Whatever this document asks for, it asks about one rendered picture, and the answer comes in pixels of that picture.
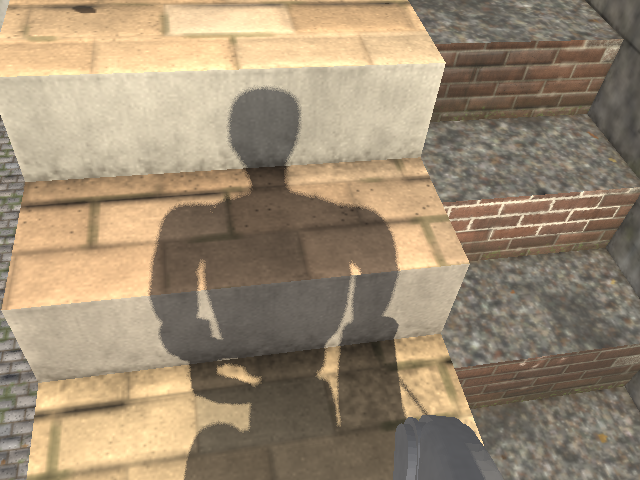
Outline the right robot thigh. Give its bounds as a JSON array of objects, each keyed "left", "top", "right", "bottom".
[{"left": 393, "top": 415, "right": 504, "bottom": 480}]

